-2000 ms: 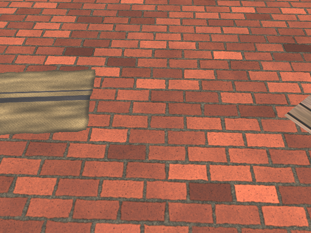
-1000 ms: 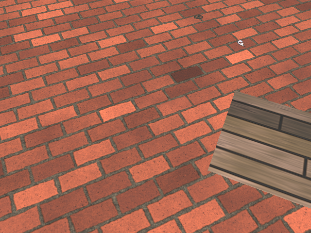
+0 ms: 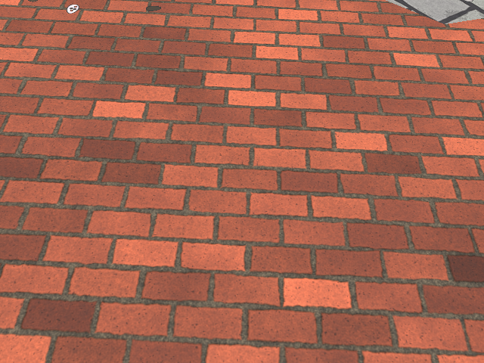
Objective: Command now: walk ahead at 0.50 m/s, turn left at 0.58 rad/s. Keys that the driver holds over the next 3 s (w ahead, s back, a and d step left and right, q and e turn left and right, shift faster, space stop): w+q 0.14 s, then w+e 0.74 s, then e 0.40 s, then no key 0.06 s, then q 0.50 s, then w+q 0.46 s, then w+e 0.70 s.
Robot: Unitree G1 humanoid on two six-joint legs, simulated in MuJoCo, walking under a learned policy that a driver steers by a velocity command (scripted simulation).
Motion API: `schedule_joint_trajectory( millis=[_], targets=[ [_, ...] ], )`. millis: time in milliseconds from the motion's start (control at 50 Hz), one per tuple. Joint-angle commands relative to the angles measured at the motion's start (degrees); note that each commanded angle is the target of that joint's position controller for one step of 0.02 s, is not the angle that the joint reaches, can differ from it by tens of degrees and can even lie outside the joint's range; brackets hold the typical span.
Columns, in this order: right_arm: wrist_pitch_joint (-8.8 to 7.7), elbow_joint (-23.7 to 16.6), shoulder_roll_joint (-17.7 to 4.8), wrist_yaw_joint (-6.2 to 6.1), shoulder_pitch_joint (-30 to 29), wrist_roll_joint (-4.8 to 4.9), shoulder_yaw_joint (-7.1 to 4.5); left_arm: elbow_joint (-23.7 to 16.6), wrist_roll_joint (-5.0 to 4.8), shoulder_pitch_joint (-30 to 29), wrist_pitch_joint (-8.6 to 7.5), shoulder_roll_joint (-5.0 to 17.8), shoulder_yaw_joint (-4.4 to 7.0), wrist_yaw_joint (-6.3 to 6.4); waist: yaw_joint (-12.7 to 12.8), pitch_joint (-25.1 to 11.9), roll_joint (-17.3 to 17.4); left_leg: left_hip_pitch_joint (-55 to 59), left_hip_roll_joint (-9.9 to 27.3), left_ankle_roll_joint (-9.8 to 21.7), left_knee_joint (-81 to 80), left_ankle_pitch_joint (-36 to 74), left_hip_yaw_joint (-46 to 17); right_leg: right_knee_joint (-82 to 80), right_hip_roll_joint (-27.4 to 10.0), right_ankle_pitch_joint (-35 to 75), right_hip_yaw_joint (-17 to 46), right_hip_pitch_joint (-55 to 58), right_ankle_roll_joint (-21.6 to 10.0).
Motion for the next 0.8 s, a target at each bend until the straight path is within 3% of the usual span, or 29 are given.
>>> schedule_joint_trajectory(
  millis=[20,80,140,180,220,260,280,300,320,340,360,380,400,420,480,540,580,680,720,740,760,780,800],
  targets=[
    [-1.39,-4.37,-9.83,-1.32,-1.85,0.27,-2.63,-3.65,0.56,-0.38,0.26,3.99,1.07,0.25,1.70,-4.14,3.54,2.55,13.99,10.78,-10.89,14.85,-14.24,-8.30,0.30,8.40,0.03,-2.25,1.77],
    [-0.94,-3.46,-9.83,-1.96,0.43,0.76,-2.67,-5.07,0.16,-6.63,-0.14,2.42,0.28,-0.42,-0.82,-2.91,5.44,1.50,11.39,8.05,-10.04,9.52,-12.15,-21.53,3.01,18.84,-0.18,0.73,2.04],
    [-0.48,-2.35,-10.27,-2.21,3.33,1.10,-2.83,-6.40,-0.73,-11.34,-0.80,2.88,0.18,-1.38,-2.70,-2.03,6.35,2.15,12.22,7.22,-8.48,5.41,-14.68,-28.41,5.13,21.85,-0.09,4.02,1.69],
    [-0.42,-1.37,-9.04,-2.31,4.73,0.91,-2.39,-6.04,-0.81,-10.84,-1.34,3.72,0.30,-2.23,-2.93,-2.49,7.05,6.75,14.35,6.74,-6.21,4.52,-15.77,-31.13,4.62,21.97,0.13,4.22,0.44],
    [-0.32,-0.73,-9.27,-2.26,5.19,0.50,-2.44,-6.04,-0.84,-9.98,-1.58,4.61,0.59,-2.66,-2.52,-1.84,8.46,10.62,16.58,5.97,-4.22,7.76,-17.05,-32.06,4.38,17.61,-0.51,4.33,-1.55],
    [-0.06,-0.68,-9.27,-2.11,4.27,0.41,-2.38,-5.12,-0.68,-5.66,-1.70,5.78,1.25,-2.47,0.15,-2.95,9.28,13.18,16.04,4.51,0.79,20.18,-15.69,-34.56,6.06,13.42,-3.29,9.83,-4.48],
    [-0.02,-0.92,-8.02,-2.06,4.02,0.13,-1.86,-3.49,-0.28,0.38,-1.82,7.61,2.15,-2.20,2.89,-7.46,7.94,12.70,13.10,3.10,9.23,28.00,-12.67,-34.61,5.74,14.98,-2.98,18.85,-6.84],
    [-0.11,-2.07,-6.14,-2.27,5.45,-0.88,-0.85,-2.48,0.30,9.11,-1.92,10.78,2.84,-2.21,5.50,-16.44,1.67,4.30,9.37,0.98,25.10,19.62,-9.05,-32.01,-2.66,18.89,8.06,35.03,-11.94],
    [-0.98,-2.27,-3.27,-2.18,12.28,0.30,0.03,-0.21,-0.02,14.52,-1.27,14.76,4.13,-2.75,3.89,-21.97,-15.75,-17.34,0.71,-4.29,45.19,-10.74,-3.29,-38.48,-13.21,6.22,33.82,52.99,-21.57],
    [-1.71,-2.44,-7.01,-1.99,9.22,0.39,-0.22,-0.05,-2.12,14.88,-1.04,9.83,2.74,-3.20,5.34,-18.91,-12.50,-26.75,2.52,-4.25,50.63,-21.10,-6.73,-44.38,-13.99,-7.49,43.01,53.60,-21.02],
    [-2.22,-3.86,-9.53,-1.71,1.85,0.93,-0.93,-0.92,-2.13,11.18,-0.62,7.03,1.83,-2.98,6.19,-10.21,-6.47,-30.20,5.37,-3.92,51.50,-16.54,-6.36,-45.05,-11.99,-7.76,35.87,46.80,-18.31],
    [-2.73,-4.89,-8.67,-1.66,-2.88,0.18,-0.59,-1.76,-1.10,8.99,-0.05,6.36,1.38,-2.82,5.85,-6.22,-0.52,-28.98,6.97,-3.63,49.14,-13.11,-4.85,-45.76,-9.20,-2.38,29.49,39.89,-16.74],
    [-3.25,-5.84,-7.83,-1.54,-4.36,-0.59,-0.62,-1.89,-0.81,7.65,0.23,6.28,1.29,-2.66,4.34,-3.51,0.13,-28.12,8.34,-4.03,44.76,-10.63,-4.38,-46.40,-7.73,3.75,26.44,34.87,-16.99],
    [-3.43,-5.91,-7.43,-1.53,-3.99,-1.21,-0.79,-2.16,-0.53,7.01,0.22,5.48,0.95,-2.37,3.00,-3.86,-0.91,-24.91,9.65,-4.39,40.91,-8.90,-4.39,-47.12,-5.64,8.60,23.47,32.34,-16.39],
    [-3.12,-5.99,-5.33,-1.54,-3.74,-1.36,-0.39,-1.78,-1.15,7.69,0.44,5.90,1.05,-1.64,1.76,-4.61,-3.42,-21.28,9.34,-6.44,31.84,-8.44,-2.30,-48.54,-3.38,15.96,18.63,28.60,-16.82],
    [-3.00,-7.16,-3.45,-1.57,-9.45,-1.22,0.44,-0.91,-1.62,9.30,0.96,8.18,1.86,-0.57,3.18,-3.35,-2.90,-18.52,8.16,-8.08,20.43,-0.06,-1.41,-49.23,-1.81,17.44,14.93,24.39,-15.91],
    [-3.30,-7.69,-3.08,-1.25,-13.28,-0.85,0.64,-0.30,-1.83,10.89,1.51,8.55,2.04,-0.09,4.61,-2.83,-3.27,-15.83,6.90,-8.55,13.92,7.06,-1.54,-48.81,-0.75,16.30,13.92,22.80,-14.65],
    [-4.35,-9.16,-4.66,-0.35,-19.20,0.06,0.02,0.86,-2.31,14.78,2.85,8.13,2.10,0.47,5.99,-2.52,-3.90,-10.35,4.47,-8.07,5.14,9.83,-2.79,-44.58,-1.44,11.67,18.36,24.69,-12.99],
    [-4.81,-8.92,-5.95,-0.32,-17.51,0.31,-0.68,0.61,-2.27,14.02,3.27,8.36,2.34,0.61,4.26,-2.71,-5.23,-6.42,4.48,-6.79,2.81,6.78,-2.85,-41.79,-1.92,11.32,20.98,25.75,-11.97],
    [-4.99,-8.01,-6.66,-0.51,-14.17,0.29,-1.22,0.27,-2.27,13.09,3.41,7.63,2.19,0.62,2.17,-3.68,-5.37,-1.36,4.78,-5.53,0.51,6.88,-2.32,-39.11,-0.85,12.18,20.89,24.96,-10.92],
    [-5.11,-7.02,-8.22,-0.97,-8.95,-0.19,-2.05,-0.40,-1.95,12.22,3.31,5.98,1.67,0.52,-0.57,-6.94,-4.87,7.47,7.04,-3.69,-0.08,6.29,-3.23,-33.09,1.61,13.92,19.07,22.43,-9.22],
    [-5.08,-6.22,-11.49,-1.60,0.00,-0.99,-3.00,-1.79,-1.03,11.45,3.00,2.68,0.50,0.32,-4.52,-14.30,0.96,21.22,16.72,0.16,0.90,3.00,-12.03,-17.72,5.03,7.15,14.19,15.45,-7.05],
    [-4.04,-4.11,-15.54,-1.38,4.51,-1.37,-3.99,-3.45,-2.42,18.76,2.46,-0.46,-0.61,0.42,-1.61,-20.71,18.82,36.29,28.76,8.98,-3.05,-8.07,-35.47,-1.37,11.73,-16.10,6.44,-2.59,-4.02]
  ],
)
Next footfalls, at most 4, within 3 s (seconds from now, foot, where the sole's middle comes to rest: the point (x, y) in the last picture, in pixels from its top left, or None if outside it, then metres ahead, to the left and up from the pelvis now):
0.28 right None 0.35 -0.13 -0.78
0.78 left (208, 313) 0.59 0.08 -0.78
1.22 right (305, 271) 0.72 -0.21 -0.78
1.60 left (229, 250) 0.79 0.02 -0.78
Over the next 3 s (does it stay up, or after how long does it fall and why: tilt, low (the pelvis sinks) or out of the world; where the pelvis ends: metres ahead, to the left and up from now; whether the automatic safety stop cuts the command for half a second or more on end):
stays up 1.20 -0.05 0.00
